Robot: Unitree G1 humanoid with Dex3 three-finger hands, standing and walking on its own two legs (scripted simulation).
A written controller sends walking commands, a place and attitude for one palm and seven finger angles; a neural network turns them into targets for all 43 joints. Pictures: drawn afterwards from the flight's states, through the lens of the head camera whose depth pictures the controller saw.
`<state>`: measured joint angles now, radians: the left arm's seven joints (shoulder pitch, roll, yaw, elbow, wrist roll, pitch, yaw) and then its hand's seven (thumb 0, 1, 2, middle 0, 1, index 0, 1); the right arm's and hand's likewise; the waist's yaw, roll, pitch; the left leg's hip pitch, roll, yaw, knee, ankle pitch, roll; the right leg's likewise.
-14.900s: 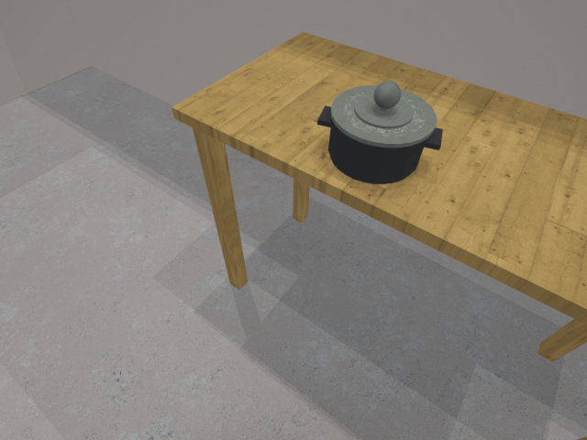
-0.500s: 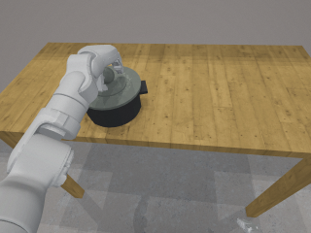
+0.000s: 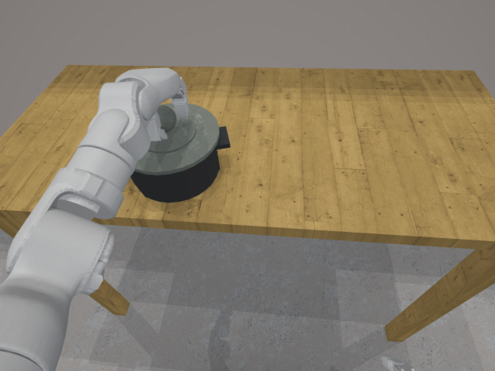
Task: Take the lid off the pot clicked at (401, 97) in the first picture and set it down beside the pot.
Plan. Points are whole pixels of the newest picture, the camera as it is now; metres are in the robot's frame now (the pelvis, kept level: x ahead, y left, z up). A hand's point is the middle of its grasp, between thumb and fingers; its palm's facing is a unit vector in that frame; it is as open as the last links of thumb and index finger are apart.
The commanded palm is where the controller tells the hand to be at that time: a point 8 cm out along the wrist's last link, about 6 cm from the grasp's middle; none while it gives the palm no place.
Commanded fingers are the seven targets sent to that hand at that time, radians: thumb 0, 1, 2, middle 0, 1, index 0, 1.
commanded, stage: close the fingers and squeeze the knob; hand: left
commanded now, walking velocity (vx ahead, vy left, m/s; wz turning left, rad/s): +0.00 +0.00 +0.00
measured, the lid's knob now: (163, 118) +0.50 +0.13 +0.15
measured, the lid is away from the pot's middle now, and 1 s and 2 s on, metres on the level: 0.00 0.00 0.01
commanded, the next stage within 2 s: lift the lid straight up in 1.18 s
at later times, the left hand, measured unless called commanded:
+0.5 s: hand (156, 119) +0.47 +0.13 +0.17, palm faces -0.34 -0.03 -0.94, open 7.3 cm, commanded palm +0.46 +0.14 +0.23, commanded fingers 0.00 0.57 0.55 -0.86 -1.01 -0.86 -1.01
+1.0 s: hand (153, 121) +0.47 +0.14 +0.17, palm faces -0.32 -0.02 -0.95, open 7.1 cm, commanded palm +0.45 +0.14 +0.23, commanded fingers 0.00 0.66 0.71 -0.87 -1.02 -0.87 -1.01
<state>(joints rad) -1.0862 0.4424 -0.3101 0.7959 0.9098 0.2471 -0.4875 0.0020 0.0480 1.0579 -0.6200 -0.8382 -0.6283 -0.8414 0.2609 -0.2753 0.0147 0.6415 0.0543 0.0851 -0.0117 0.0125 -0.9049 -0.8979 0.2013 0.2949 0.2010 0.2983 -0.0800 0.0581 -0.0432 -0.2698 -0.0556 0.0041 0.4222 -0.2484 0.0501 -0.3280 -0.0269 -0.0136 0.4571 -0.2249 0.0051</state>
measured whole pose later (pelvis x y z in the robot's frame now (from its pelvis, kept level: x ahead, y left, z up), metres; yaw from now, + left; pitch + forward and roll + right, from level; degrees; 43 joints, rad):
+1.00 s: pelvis +0.00 +0.01 +0.00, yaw -1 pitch +6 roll +0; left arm -1.07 0.45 -0.29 0.78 0.91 0.24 -0.48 -0.01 0.32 0.55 -0.72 -0.94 -0.73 -0.94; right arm 0.27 -0.27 0.02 0.63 0.06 0.09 -0.01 0.01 -0.90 -0.90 0.20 0.29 0.20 0.30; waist -0.08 0.05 -0.05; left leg -0.27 -0.06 0.01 0.42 -0.25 0.06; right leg -0.32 -0.03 0.00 0.44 -0.22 0.01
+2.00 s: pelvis -0.01 +0.00 +0.00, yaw +0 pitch +4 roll +1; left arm -1.19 0.46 -0.31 0.81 0.91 0.27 -0.53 0.00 0.31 0.56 -0.72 -0.94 -0.73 -0.95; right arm 0.23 -0.27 0.03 0.65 0.05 0.05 -0.03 0.01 -0.90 -0.90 0.20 0.29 0.20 0.30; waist -0.07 0.06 -0.04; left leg -0.24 -0.06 0.00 0.40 -0.23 0.05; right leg -0.30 -0.03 -0.02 0.43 -0.21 0.01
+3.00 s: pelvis -0.01 +0.00 +0.00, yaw +0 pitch +5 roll +1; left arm -1.40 0.50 -0.31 0.85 0.95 0.33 -0.58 0.00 0.31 0.57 -0.73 -0.94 -0.74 -0.95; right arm 0.23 -0.27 0.05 0.66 0.06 0.02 -0.03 0.01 -0.90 -0.90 0.20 0.30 0.20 0.30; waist -0.07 0.06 -0.06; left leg -0.24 -0.07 0.01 0.37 -0.21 0.06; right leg -0.31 -0.04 -0.01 0.42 -0.20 0.01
